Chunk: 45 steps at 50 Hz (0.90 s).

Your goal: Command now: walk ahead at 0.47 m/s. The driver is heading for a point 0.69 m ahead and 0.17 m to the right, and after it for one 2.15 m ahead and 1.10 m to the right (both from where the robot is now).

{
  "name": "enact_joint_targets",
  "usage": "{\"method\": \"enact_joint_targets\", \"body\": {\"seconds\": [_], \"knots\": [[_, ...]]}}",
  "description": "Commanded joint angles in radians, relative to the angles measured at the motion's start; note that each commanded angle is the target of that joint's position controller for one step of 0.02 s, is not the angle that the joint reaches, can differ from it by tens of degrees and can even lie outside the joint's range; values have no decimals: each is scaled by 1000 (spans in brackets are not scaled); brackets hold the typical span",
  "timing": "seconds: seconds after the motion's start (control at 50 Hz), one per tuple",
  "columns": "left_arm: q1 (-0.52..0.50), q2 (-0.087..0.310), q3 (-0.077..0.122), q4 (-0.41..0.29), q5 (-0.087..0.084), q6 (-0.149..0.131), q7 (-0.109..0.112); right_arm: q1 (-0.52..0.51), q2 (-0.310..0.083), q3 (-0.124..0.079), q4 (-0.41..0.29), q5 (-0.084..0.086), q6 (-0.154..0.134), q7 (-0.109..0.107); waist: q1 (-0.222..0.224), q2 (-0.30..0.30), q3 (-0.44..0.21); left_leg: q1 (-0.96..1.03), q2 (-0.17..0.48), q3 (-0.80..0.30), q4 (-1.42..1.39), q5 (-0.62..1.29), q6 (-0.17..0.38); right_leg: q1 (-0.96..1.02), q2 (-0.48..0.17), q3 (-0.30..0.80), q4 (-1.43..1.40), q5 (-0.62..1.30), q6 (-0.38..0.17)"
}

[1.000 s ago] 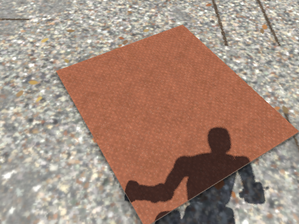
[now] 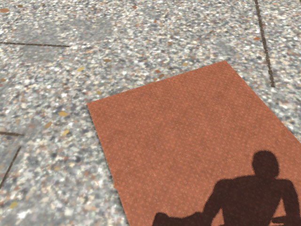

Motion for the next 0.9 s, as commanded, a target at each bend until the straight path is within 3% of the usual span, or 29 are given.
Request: {"method": "enact_joint_targets", "body": {"seconds": [0.02,0.08,0.18,0.26,0.32,0.34,0.36,0.38,0.4,0.42,0.44,0.46,0.48,0.5,0.54,0.58,0.64,0.72,0.82,0.86,0.88,0.9], "knots": [[-12,131,31,-50,-3,-25,7,34,-66,-21,-50,-10,5,-1,-21,-112,-19,-172,75,-43,-27,105,-12,113,-259,299,-292,11,-158],[36,148,35,-26,-6,-21,19,-70,-61,-19,-85,-24,6,-4,2,-74,19,-264,78,-32,-163,224,-49,143,-256,237,-315,124,-160],[112,162,34,2,-14,-4,35,-235,-20,1,-128,-18,-11,13,63,-78,49,-217,37,23,-444,423,-58,170,-222,133,-316,191,-122],[189,165,35,36,-20,19,40,-345,-14,10,-174,-8,-20,40,95,-80,84,-239,7,36,-559,387,-39,292,-268,135,-274,231,-125],[200,181,41,47,-26,36,46,-360,-35,5,-197,-6,-27,56,69,-100,72,-186,-23,42,-626,274,-4,370,-303,155,-204,369,-106],[187,196,44,42,-24,39,48,-313,-58,-5,-191,-10,-29,54,34,-118,36,-87,-61,72,-626,207,9,362,-296,159,-153,527,-103],[166,208,46,39,-24,43,50,-213,-90,-22,-169,-10,-30,48,-31,-137,-30,70,-92,89,-645,202,33,343,-274,146,-39,710,-87],[144,192,37,28,-17,45,53,-33,-145,-48,-122,-10,-30,36,-123,-132,-153,339,-73,71,-641,249,68,249,-223,111,159,728,-53],[250,91,2,4,-11,30,38,120,-247,-79,-91,-31,-27,30,-124,36,-365,854,184,-233,-583,223,190,-145,-143,80,532,454,12],[322,21,-22,31,-2,16,28,193,-209,-70,-69,-10,-10,28,-117,163,-537,1064,338,-516,-654,38,236,-361,-34,145,777,-398,42],[211,120,12,16,-52,9,26,221,-143,-54,-52,-17,-1,18,-163,119,-478,967,341,-545,-781,-113,202,-443,-45,200,890,-390,35],[83,169,27,-41,-67,9,36,100,-136,-45,-64,-12,-4,11,-133,55,-278,779,313,-422,-838,-56,156,-490,-96,155,882,-299,35],[34,177,35,-54,-52,15,44,-6,-85,-29,-72,-15,-9,10,-95,13,-162,617,273,-299,-867,21,140,-477,-135,136,838,-219,40],[51,159,40,-51,-41,30,47,-58,-59,-21,-71,-24,-19,13,-49,41,-111,484,242,-210,-902,63,125,-409,-164,137,813,-172,43],[122,91,37,-35,-43,67,48,-115,-43,-22,-56,-28,-30,17,15,89,-63,320,204,-78,-968,56,108,-313,-178,120,816,-148,56],[110,62,34,-57,-41,92,53,-142,-67,-30,-46,-32,-37,16,39,88,-15,246,208,9,-1018,76,112,-345,-179,108,812,-124,71],[64,82,44,-87,-25,104,52,-128,-97,-39,-29,-42,-35,3,46,53,-4,280,226,74,-1037,96,131,-426,-187,118,773,-17,87],[-26,78,45,-121,-24,100,27,-129,-134,-48,-20,-43,-20,-9,35,28,8,372,208,189,-1022,150,114,-435,-182,67,586,96,78],[-83,94,52,-162,-30,112,2,-142,-171,-66,-7,-13,11,4,32,38,38,525,242,265,-975,182,82,-375,-184,-18,418,-27,18],[1,125,72,-157,-32,124,8,-170,-189,-75,-5,8,25,13,86,64,4,545,244,303,-826,445,63,-248,-129,-84,389,-148,-18],[123,152,93,-131,-35,127,15,-204,-192,-77,-8,26,31,18,161,57,-55,490,232,329,-656,572,36,-61,-86,-115,319,-115,-48],[324,226,137,-58,-35,131,31,-211,-143,-61,-12,25,31,20,243,-43,-122,362,174,331,-352,541,-12,205,-11,-117,243,-67,-84]]}}
Keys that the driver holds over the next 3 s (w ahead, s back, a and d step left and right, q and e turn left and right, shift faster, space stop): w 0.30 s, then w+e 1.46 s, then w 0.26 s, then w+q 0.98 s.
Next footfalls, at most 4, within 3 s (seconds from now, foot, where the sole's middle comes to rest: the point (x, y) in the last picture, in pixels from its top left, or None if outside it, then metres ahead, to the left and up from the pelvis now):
0.36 left None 0.41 0.15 -0.76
0.92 right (196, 204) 0.57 -0.13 -0.76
1.40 left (179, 133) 0.96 -0.08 -0.76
1.92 right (254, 128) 0.98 -0.48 -0.76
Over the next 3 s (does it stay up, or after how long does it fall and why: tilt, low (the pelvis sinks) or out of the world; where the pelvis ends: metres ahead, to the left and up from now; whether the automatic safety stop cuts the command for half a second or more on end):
stays up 1.42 -0.73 -0.02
